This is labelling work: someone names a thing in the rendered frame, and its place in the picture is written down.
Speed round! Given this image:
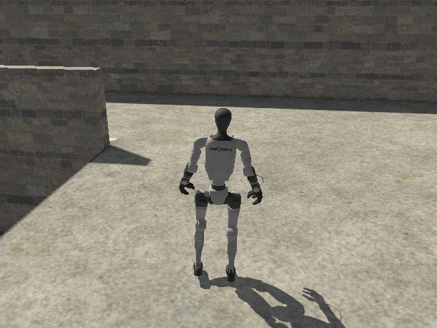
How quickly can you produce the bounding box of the right robot upper arm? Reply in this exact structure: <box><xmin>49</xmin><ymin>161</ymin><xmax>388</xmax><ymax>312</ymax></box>
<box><xmin>236</xmin><ymin>139</ymin><xmax>254</xmax><ymax>177</ymax></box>

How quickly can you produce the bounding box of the robot foot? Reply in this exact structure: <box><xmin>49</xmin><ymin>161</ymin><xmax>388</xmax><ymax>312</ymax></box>
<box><xmin>225</xmin><ymin>265</ymin><xmax>236</xmax><ymax>282</ymax></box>
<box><xmin>193</xmin><ymin>262</ymin><xmax>203</xmax><ymax>276</ymax></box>

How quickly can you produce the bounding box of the left robot foot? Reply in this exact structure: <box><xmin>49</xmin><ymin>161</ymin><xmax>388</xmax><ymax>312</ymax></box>
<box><xmin>193</xmin><ymin>262</ymin><xmax>203</xmax><ymax>276</ymax></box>

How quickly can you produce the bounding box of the left robot upper arm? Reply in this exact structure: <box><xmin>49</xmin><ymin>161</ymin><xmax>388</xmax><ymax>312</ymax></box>
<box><xmin>187</xmin><ymin>137</ymin><xmax>208</xmax><ymax>174</ymax></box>

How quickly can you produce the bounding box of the left robot forearm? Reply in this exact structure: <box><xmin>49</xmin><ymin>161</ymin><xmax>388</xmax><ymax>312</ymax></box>
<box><xmin>181</xmin><ymin>163</ymin><xmax>193</xmax><ymax>185</ymax></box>

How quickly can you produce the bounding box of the robot left hand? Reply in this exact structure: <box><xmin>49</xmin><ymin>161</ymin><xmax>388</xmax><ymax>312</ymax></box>
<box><xmin>179</xmin><ymin>181</ymin><xmax>195</xmax><ymax>195</ymax></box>

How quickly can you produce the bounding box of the right robot forearm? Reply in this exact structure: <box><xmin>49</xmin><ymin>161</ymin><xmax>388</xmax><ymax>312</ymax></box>
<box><xmin>247</xmin><ymin>166</ymin><xmax>261</xmax><ymax>193</ymax></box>

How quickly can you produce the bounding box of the robot right hand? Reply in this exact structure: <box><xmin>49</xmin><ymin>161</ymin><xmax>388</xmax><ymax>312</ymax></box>
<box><xmin>247</xmin><ymin>189</ymin><xmax>263</xmax><ymax>205</ymax></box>

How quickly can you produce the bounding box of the right robot foot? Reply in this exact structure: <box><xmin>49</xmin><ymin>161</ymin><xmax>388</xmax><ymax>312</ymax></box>
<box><xmin>225</xmin><ymin>265</ymin><xmax>236</xmax><ymax>282</ymax></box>

